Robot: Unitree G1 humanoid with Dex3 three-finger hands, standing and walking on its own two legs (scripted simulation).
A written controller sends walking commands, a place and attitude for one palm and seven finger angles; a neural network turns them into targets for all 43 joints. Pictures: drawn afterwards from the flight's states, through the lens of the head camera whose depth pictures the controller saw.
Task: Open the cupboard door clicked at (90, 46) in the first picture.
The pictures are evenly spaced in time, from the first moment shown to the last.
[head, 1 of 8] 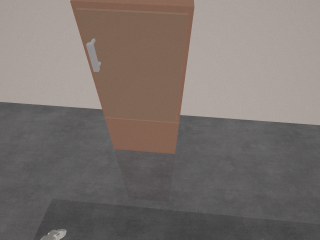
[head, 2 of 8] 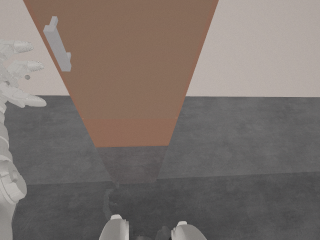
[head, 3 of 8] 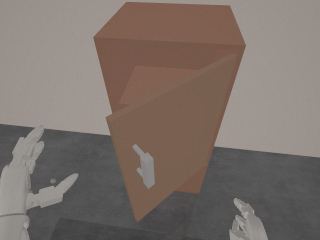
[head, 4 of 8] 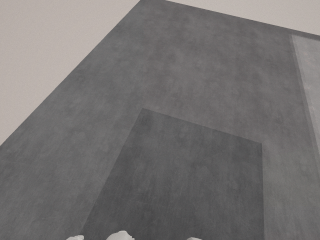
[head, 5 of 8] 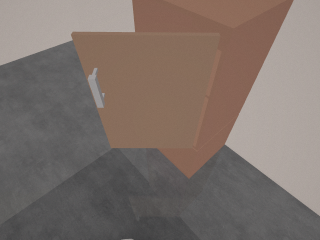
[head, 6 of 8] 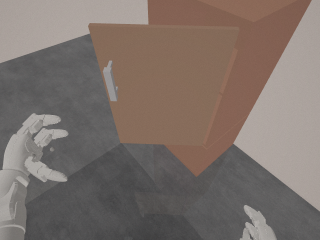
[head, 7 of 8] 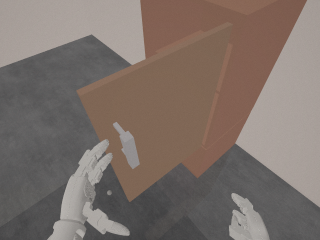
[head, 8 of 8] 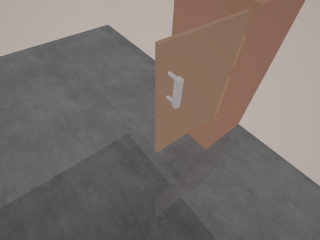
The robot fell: no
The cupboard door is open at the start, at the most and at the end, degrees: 0 89 88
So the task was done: yes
